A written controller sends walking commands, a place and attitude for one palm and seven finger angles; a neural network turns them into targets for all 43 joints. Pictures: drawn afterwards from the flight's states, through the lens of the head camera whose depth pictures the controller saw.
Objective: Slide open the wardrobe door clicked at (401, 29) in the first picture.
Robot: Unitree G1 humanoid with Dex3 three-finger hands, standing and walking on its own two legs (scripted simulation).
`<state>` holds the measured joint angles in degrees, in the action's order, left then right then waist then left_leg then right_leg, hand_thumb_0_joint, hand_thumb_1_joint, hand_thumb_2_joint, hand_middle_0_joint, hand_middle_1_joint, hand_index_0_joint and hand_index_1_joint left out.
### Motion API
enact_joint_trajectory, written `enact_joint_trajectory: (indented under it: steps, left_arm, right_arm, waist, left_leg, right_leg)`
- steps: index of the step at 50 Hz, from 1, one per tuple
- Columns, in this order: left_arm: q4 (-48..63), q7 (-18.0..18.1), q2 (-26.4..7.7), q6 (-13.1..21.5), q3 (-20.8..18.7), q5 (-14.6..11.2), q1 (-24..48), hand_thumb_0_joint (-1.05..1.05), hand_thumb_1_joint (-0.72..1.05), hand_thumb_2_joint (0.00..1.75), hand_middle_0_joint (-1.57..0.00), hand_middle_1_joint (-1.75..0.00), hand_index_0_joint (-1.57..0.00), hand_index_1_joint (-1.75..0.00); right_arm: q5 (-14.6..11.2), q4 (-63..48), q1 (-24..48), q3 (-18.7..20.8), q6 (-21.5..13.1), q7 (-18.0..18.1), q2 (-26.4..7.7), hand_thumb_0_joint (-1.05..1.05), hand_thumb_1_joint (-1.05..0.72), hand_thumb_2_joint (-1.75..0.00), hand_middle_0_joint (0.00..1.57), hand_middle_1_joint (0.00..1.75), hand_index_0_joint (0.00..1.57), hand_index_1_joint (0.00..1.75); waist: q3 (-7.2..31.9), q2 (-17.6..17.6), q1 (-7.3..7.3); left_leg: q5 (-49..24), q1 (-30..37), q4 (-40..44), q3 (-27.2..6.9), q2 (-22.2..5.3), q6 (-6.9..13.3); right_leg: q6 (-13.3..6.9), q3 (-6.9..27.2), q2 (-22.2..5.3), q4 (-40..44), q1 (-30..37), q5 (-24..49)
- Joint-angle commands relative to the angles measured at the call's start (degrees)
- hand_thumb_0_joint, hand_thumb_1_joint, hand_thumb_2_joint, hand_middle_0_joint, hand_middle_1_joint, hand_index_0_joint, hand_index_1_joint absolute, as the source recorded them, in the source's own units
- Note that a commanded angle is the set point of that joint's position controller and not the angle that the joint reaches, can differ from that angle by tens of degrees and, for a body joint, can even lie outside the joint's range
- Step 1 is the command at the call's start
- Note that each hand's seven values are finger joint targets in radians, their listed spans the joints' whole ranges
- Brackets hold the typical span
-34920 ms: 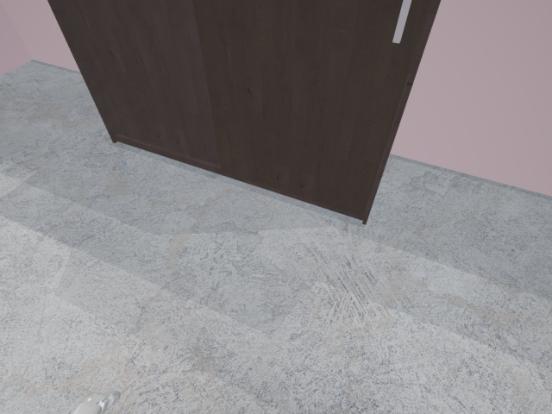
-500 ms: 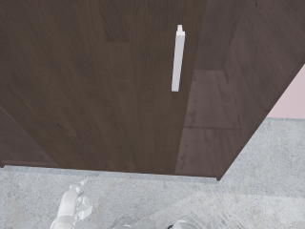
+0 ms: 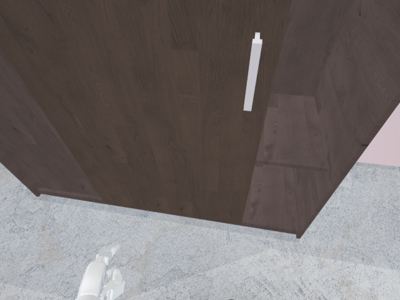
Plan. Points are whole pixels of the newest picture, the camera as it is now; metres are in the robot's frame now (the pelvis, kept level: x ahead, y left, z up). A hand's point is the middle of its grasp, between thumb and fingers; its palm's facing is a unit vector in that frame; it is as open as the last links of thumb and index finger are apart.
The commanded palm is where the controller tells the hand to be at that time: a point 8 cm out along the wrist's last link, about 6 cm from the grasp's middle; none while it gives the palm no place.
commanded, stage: stop stepping back and stand still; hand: right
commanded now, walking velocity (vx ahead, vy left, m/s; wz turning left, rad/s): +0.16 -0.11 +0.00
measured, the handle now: (252, 74) +0.57 -0.07 +0.16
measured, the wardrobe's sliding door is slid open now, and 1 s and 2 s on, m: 0.28 0.28 0.28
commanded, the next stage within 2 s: let the arm hang, fingers relaxed in 0.66 s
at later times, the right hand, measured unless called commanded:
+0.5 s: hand out of the picture +0.18 -0.29 +0.16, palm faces +0.43 +0.78 -0.45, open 7.4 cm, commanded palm +0.12 -0.33 +0.18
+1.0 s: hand out of the picture +0.08 -0.24 -0.15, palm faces -0.04 +0.96 -0.28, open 7.4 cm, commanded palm none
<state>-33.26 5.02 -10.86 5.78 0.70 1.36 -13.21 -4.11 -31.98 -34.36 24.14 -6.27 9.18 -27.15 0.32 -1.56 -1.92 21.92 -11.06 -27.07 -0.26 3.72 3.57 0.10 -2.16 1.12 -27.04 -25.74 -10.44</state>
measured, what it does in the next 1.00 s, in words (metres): steps on the spot: right foot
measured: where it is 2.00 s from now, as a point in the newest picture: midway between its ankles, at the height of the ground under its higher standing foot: outside the picture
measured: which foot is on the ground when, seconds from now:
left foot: down 0.00-1.00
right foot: up 0.00-0.14, down 0.16-1.00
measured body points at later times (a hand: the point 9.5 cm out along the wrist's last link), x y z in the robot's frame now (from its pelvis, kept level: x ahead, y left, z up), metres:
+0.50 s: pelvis -0.02 -0.03 +0.00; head -0.01 -0.03 +0.45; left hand +0.16 +0.18 -0.08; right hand +0.15 -0.33 +0.19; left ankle -0.04 +0.10 -0.74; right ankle +0.00 -0.14 -0.74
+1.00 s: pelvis -0.04 -0.03 -0.01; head -0.02 -0.03 +0.44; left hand +0.08 +0.24 -0.13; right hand +0.08 -0.29 -0.13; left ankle -0.04 +0.10 -0.74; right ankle +0.00 -0.14 -0.74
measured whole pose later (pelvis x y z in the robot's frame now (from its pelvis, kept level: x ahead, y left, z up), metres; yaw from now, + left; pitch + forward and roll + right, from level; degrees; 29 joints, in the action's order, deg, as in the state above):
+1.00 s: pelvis -0.04 -0.03 -0.01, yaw -1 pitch +0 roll +0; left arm -50.4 0.0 -16.6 -0.1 0.0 1.6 -7.5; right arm 1.4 43.7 -11.0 -0.3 3.6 0.5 -15.5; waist -1.9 -0.2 -1.8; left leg 18.2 -16.1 -34.4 0.7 -1.5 -1.0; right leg -0.9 -0.9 0.3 -33.8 -19.9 -13.8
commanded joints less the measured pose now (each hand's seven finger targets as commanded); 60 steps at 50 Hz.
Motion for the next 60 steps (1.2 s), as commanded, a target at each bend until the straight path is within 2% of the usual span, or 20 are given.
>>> enact_joint_trajectory:
  steps: [1, 3, 6, 9, 10, 11, 14, 21, 28, 34, 37, 38, 40, 42, 45, 48, 51, 55, 57, 60]
  left_arm:
    - [5.0, 0.23, -8.28, 1.7, -3.24, -0.31, 4.19, 0.0, 0.9, 0.9, -0.2, -0.3, -0.2, -0.3]
    - [3.7, 0.64, -8.46, 2.33, -2.87, -0.89, 3.51, 0.0, 0.9, 0.9, -0.2, -0.3, -0.2, -0.3]
    - [3.08, 1.57, -9.21, 3.93, -3.35, -1.55, 4.15, 0.0, 0.9, 0.9, -0.2, -0.3, -0.2, -0.3]
    - [4.94, 1.83, -10.47, 5.04, -4.16, -2.53, 5.77, 0.0, 0.9, 0.9, -0.2, -0.3, -0.2, -0.3]
    - [5.06, 1.71, -9.64, 5.19, -3.17, -1.96, 4.79, 0.0, 0.9, 0.9, -0.2, -0.3, -0.2, -0.3]
    - [5.25, 1.39, -8.68, 5.2, -2.43, -1.78, 5.47, 0.0, 0.9, 0.9, -0.2, -0.3, -0.2, -0.3]
    - [5.02, 1.06, -8.84, 6.18, -2.93, -0.82, 5.83, 0.0, 0.9, 0.9, -0.2, -0.3, -0.2, -0.3]
    - [4.84, 0.43, -8.04, 5.63, -2.54, -1.25, 4.65, 0.0, 0.9, 0.9, -0.2, -0.3, -0.2, -0.3]
    - [5.0, 1.01, -7.72, 4.13, -2.11, -1.43, 6.53, 0.0, 0.9, 0.9, -0.2, -0.3, -0.2, -0.3]
    - [5.75, 1.67, -8.36, 4.27, -2.55, -1.66, 7.62, 0.0, 0.9, 0.9, -0.2, -0.3, -0.2, -0.3]
    - [6.21, 1.58, -8.04, 4.51, -2.43, -1.67, 7.02, 0.0, 0.9, 0.9, -0.2, -0.3, -0.2, -0.3]
    - [-10.62, -4.46, -19.79, 6.22, -6.53, -0.49, 8.5, 0.0, 0.9, 0.9, -0.2, -0.3, -0.2, -0.3]
    - [-8.68, -4.81, -16.22, 0.49, -5.74, -1.05, 5.28, 0.0, 0.9, 0.9, -0.2, -0.3, -0.2, -0.3]
    - [-7.94, -4.93, -15.94, -1.68, -4.41, -0.36, 6.53, 0.0, 0.9, 0.9, -0.2, -0.3, -0.2, -0.3]
    - [-9.55, -4.97, -14.63, -3.91, -3.27, 0.07, 7.2, 0.0, 0.9, 0.9, -0.2, -0.3, -0.2, -0.3]
    - [-13.27, -4.76, -12.46, -5.51, -2.35, 0.33, 6.31, 0.0, 0.9, 0.9, -0.2, -0.3, -0.2, -0.3]
    - [-17.15, -4.43, -11.38, -6.04, -1.72, 0.21, 5.95, 0.0, 0.9, 0.9, -0.2, -0.3, -0.2, -0.3]
    - [-21.47, -3.69, -9.52, -6.34, -1.93, 0.05, 3.76, 0.0, 0.9, 0.9, -0.2, -0.3, -0.2, -0.3]
    - [-23.45, -3.46, -8.66, -6.49, -2.0, -0.09, 2.23, 0.0, 0.9, 0.9, -0.2, -0.3, -0.2, -0.3]
    - [-25.44, -3.17, -7.8, -6.59, -2.35, -0.33, -0.23, 0.0, 0.9, 0.9, -0.2, -0.3, -0.2, -0.3]
  right_arm:
    - [0.83, -8.29, 5.57, 7.2, -3.71, 2.1, -7.67, 0.0, -0.9, -0.9, 0.2, 0.3, 0.2, 0.3]
    - [1.42, -1.79, 9.83, 5.34, -3.79, 2.71, -6.0, 0.0, -0.9, -0.9, 0.2, 0.3, 0.2, 0.3]
    - [2.19, 2.16, 13.02, 3.54, -4.34, 2.53, -5.26, 0.0, -0.9, -0.9, 0.2, 0.3, 0.2, 0.3]
    - [1.52, -3.6, 10.48, 4.08, -5.27, 1.71, -6.68, 0.0, -0.9, -0.9, 0.2, 0.3, 0.2, 0.3]
    - [1.96, -5.41, 8.34, 5.75, -5.29, 1.79, -7.62, 0.0, -0.9, -0.9, 0.2, 0.3, 0.2, 0.3]
    - [1.72, -9.24, 8.63, 5.72, -5.59, 1.42, -8.03, 0.0, -0.9, -0.9, 0.2, 0.3, 0.2, 0.3]
    - [1.67, -11.2, 8.21, 7.0, -6.23, 1.35, -8.71, 0.0, -0.9, -0.9, 0.2, 0.3, 0.2, 0.3]
    - [1.06, -4.18, 4.48, 5.9, -5.76, 1.07, -5.01, 0.0, -0.9, -0.9, 0.2, 0.3, 0.2, 0.3]
    - [1.04, -2.13, 10.52, 3.37, -4.39, 0.72, -4.53, 0.0, -0.9, -0.9, 0.2, 0.3, 0.2, 0.3]
    - [1.5, -6.33, 12.83, 5.39, -4.66, 1.57, -7.51, 0.0, -0.9, -0.9, 0.2, 0.3, 0.2, 0.3]
    - [1.31, -6.2, 9.25, 5.07, -4.96, 1.66, -6.05, 0.0, -0.9, -0.9, 0.2, 0.3, 0.2, 0.3]
    - [6.93, 41.4, 11.51, -17.73, 1.76, -6.68, 3.39, 0.0, -0.9, -0.9, 0.2, 0.3, 0.2, 0.3]
    - [6.08, 45.2, 12.8, -16.99, 5.55, -8.68, 4.1, 0.0, -0.9, -0.9, 0.2, 0.3, 0.2, 0.3]
    - [5.91, 51.24, 15.48, -18.63, 6.06, -8.74, 3.71, 0.0, -0.9, -0.9, 0.2, 0.3, 0.2, 0.3]
    - [5.79, 62.3, 20.07, -20.69, 6.58, -8.38, 2.79, 0.0, -0.9, -0.9, 0.2, 0.3, 0.2, 0.3]
    - [5.6, 72.3, 22.7, -22.35, 7.18, -8.1, 3.3, 0.0, -0.9, -0.9, 0.2, 0.3, 0.2, 0.3]
    - [5.34, 79.79, 22.36, -22.95, 7.29, -8.15, 4.05, 0.0, -0.9, -0.9, 0.2, 0.3, 0.2, 0.3]
    - [5.14, 87.07, 19.61, -22.55, 6.87, -8.05, 6.42, 0.0, -0.9, -0.9, 0.2, 0.3, 0.2, 0.3]
    - [4.92, 89.61, 18.72, -22.82, 6.79, -8.05, 7.19, 0.0, -0.9, -0.9, 0.2, 0.3, 0.2, 0.3]
    - [4.91, 92.45, 17.87, -23.24, 6.71, -7.86, 8.64, 0.0, -0.9, -0.9, 0.2, 0.3, 0.2, 0.3]
  waist:
    - [0.63, -6.9, 0.94]
    - [0.29, -3.91, 0.06]
    - [0.85, -0.65, 0.91]
    - [3.45, 2.28, 2.33]
    - [4.87, 4.26, 1.92]
    - [5.82, 9.74, 1.81]
    - [4.23, 12.52, 2.58]
    - [6.8, 6.71, 1.9]
    - [3.38, 1.03, 1.61]
    - [4.08, 5.86, 2.22]
    - [5.33, 6.56, 2.44]
    - [1.07, 3.39, -0.37]
    - [5.02, 1.07, 1.43]
    - [3.13, -1.62, 2.31]
    - [1.68, -5.8, 2.44]
    - [1.45, -2.56, 1.75]
    - [0.84, 6.6, 1.82]
    - [1.43, 10.05, 1.84]
    - [1.4, 9.96, 1.65]
    - [0.83, 4.35, 1.29]
  left_leg:
    - [14.41, -17.09, 18.95, -21.99, -22.34, 9.33]
    - [6.86, -13.14, 13.67, -13.29, -18.75, 5.27]
    - [-4.9, -7.37, 6.48, -8.32, -14.08, 1.66]
    - [-13.23, -2.93, 2.56, -4.26, -8.22, -1.78]
    - [-20.76, -1.32, -1.94, -0.58, -6.23, -2.43]
    - [-17.67, -1.27, -5.68, 2.21, -4.68, -3.93]
    - [-4.25, -1.56, -5.06, 1.37, -3.06, -4.34]
    - [-14.98, 2.93, 3.31, -0.73, -4.97, -2.96]
    - [-11.43, -3.61, 8.49, -5.46, -7.96, -1.71]
    - [-12.79, -1.41, 6.96, -3.84, -7.22, -1.99]
    - [-16.44, 1.6, 5.01, -2.16, -6.45, -2.54]
    - [-23.81, -7.57, -3.99, -1.11, -10.32, -1.91]
    - [-13.96, -7.67, -4.31, -0.7, -8.62, -2.37]
    - [-9.93, -4.84, -6.04, -0.02, -7.38, -2.51]
    - [-9.36, -2.88, -1.87, -2.47, -9.28, -1.73]
    - [-7.68, -3.53, 1.95, -4.96, -10.49, -1.25]
    - [-4.79, -2.36, 3.47, -4.3, -9.17, -1.94]
    - [-5.12, -0.85, 6.19, -3.98, -8.97, -1.4]
    - [-4.84, -1.29, 6.97, -3.73, -9.0, -1.15]
    - [-5.34, -2.09, 8.03, -3.25, -9.0, -1.36]
  right_leg:
    - [1.88, 5.76, -2.04, -25.89, 4.63, -7.42]
    - [0.82, 4.18, -3.76, -21.29, 3.73, -7.7]
    - [-1.21, 2.47, -3.44, -3.8, 10.24, -3.85]
    - [-2.31, 5.91, -7.5, 1.23, 14.69, 6.66]
    - [-2.97, 6.83, -7.63, 0.52, 15.03, 17.77]
    - [-2.68, 10.11, -8.81, 3.48, 14.78, 21.39]
    - [-2.86, 14.22, -11.92, 9.44, 12.39, 11.47]
    - [-1.08, 5.16, -7.67, 4.48, 11.07, 3.99]
    - [-1.19, 3.46, -4.82, 0.34, 12.41, -2.52]
    - [-1.41, 4.61, -4.61, 2.08, 12.98, 0.02]
    - [-1.48, 5.27, -5.17, 3.03, 12.49, 4.59]
    - [-2.34, 6.86, -7.53, -6.99, 10.04, 16.12]
    - [-3.12, 7.38, -9.07, -4.47, 10.64, 15.36]
    - [-4.65, 9.99, -9.46, -1.8, 5.21, 11.7]
    - [-3.58, 9.71, -7.14, -0.55, 4.22, 5.46]
    - [-2.41, 7.93, -5.19, 0.51, 7.95, 1.46]
    - [-2.36, 8.7, -6.11, 4.36, 8.94, -1.5]
    - [-2.28, 8.48, -6.07, 5.25, 10.29, -4.39]
    - [-2.21, 8.46, -6.11, 5.58, 11.3, -5.42]
    - [-2.37, 8.58, -6.55, 5.52, 12.79, -4.09]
